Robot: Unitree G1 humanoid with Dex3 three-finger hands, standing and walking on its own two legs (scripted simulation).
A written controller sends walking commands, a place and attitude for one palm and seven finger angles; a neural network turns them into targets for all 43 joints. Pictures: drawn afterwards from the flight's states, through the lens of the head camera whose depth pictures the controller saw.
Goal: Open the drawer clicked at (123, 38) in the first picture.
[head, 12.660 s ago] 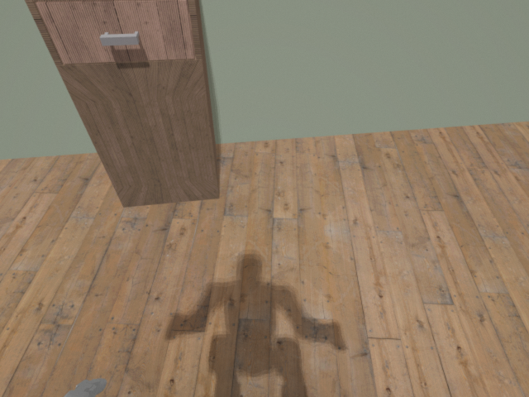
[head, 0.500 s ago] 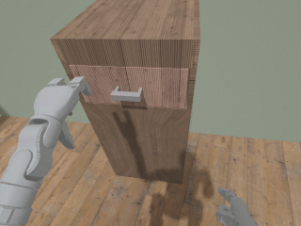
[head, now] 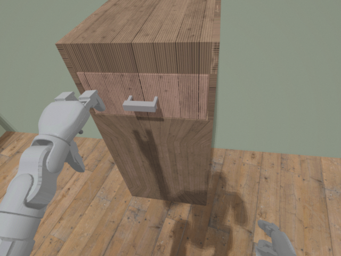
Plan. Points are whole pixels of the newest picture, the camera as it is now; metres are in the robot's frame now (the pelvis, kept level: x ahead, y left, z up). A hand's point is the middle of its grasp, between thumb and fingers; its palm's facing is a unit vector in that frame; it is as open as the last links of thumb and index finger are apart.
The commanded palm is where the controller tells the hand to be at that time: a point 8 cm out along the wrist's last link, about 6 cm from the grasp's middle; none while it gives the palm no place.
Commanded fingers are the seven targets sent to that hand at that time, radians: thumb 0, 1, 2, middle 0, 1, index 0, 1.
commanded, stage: move the hooked fingers above the handle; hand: left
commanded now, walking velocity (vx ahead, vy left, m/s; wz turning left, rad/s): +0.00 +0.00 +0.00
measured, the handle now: (141, 102) +0.55 +0.18 +0.05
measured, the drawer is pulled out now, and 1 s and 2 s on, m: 0.00 0.00 0.00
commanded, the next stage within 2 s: none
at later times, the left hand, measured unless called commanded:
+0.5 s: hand (104, 120) +0.38 +0.22 +0.13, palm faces +0.01 -0.05 -1.00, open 13.8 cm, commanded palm +0.36 +0.23 +0.20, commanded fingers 0.00 -0.50 0.30 -0.30 -1.20 -0.30 -1.20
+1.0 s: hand (117, 114) +0.43 +0.21 +0.11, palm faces -0.03 -0.06 -1.00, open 13.8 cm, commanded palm +0.42 +0.22 +0.18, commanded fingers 0.00 -0.50 0.30 -0.30 -1.20 -0.30 -1.20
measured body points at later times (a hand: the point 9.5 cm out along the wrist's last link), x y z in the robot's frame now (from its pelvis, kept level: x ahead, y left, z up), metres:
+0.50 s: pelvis +0.02 +0.00 +0.00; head +0.04 -0.04 +0.45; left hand +0.38 +0.22 +0.18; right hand +0.18 -0.25 -0.13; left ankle +0.04 +0.11 -0.74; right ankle +0.00 -0.11 -0.74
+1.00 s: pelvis +0.04 +0.00 -0.01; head +0.07 -0.02 +0.44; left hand +0.43 +0.21 +0.16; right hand +0.19 -0.24 -0.13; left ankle +0.04 +0.11 -0.74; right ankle +0.00 -0.11 -0.74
